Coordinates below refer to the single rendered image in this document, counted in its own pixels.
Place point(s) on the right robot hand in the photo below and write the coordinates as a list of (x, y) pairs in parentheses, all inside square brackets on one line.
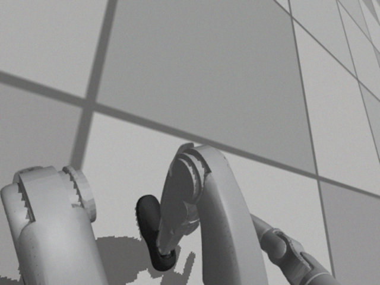
[(260, 226)]

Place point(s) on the right robot arm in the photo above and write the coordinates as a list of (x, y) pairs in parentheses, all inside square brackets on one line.
[(298, 267)]

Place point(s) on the right robot foot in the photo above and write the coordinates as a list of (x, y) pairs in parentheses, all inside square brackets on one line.
[(148, 216)]

